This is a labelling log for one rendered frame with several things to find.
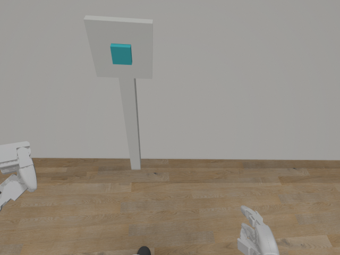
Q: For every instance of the panel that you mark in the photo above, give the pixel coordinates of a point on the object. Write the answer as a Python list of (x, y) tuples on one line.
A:
[(102, 31)]

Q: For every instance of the button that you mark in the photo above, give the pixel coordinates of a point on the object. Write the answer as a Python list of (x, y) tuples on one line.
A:
[(121, 54)]

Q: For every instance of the right robot hand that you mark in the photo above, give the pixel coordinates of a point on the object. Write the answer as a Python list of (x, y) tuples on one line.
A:
[(261, 240)]

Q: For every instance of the left robot hand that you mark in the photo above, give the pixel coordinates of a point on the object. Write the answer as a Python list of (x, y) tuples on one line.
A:
[(15, 157)]

